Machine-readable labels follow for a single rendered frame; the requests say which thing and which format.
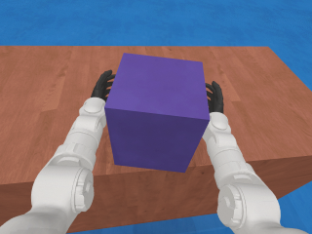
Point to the right robot hand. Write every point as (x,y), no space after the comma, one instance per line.
(216,103)

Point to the pedestal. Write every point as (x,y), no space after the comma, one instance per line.
(42,88)

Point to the right robot upper arm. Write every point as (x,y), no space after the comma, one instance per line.
(250,209)

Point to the carton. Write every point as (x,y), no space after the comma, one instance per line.
(156,112)

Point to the left robot upper arm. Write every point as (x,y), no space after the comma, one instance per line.
(60,193)

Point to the robot right forearm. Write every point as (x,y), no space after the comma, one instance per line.
(225,154)

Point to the left robot hand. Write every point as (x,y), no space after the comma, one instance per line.
(100,90)

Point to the robot left forearm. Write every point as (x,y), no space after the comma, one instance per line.
(81,144)

